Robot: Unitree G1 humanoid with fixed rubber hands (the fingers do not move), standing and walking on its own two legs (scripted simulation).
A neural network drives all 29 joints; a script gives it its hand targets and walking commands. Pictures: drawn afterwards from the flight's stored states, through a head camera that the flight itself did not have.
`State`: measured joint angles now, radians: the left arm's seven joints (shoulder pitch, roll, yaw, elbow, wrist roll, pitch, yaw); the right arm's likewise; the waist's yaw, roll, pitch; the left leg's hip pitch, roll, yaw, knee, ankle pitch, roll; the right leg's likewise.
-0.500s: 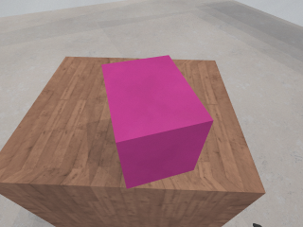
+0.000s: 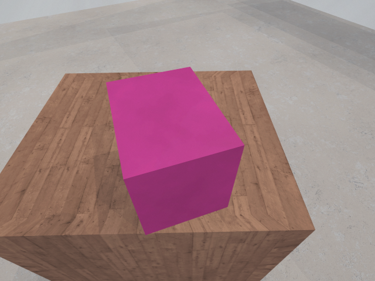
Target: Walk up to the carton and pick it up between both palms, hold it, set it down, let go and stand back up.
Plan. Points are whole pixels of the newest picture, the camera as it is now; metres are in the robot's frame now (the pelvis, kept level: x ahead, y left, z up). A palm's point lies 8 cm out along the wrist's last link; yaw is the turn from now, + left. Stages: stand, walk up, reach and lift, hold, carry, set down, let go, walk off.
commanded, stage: walk up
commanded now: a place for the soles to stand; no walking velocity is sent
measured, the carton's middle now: (168, 146) +0.45 +0.06 +0.02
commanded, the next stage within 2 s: reach and lift in 0.28 s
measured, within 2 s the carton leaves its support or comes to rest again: neither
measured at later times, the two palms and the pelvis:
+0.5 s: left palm (73, 277) +0.17 +0.26 -0.11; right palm out of the picture +0.16 -0.29 -0.12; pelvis -0.02 +0.00 -0.03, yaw +1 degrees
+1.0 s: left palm out of the picture +0.16 +0.26 -0.07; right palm out of the picture +0.15 -0.29 -0.09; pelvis +0.01 -0.02 -0.01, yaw +1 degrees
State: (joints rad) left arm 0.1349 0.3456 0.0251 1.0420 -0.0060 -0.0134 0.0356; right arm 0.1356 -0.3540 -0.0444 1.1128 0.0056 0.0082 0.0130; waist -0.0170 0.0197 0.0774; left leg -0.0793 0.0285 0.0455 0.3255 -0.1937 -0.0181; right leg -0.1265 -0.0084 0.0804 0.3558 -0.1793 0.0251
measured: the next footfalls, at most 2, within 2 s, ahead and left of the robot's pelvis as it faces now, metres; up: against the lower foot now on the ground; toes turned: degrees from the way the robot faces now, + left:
none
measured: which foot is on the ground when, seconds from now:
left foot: down 0.00-1.00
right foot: down 0.00-1.00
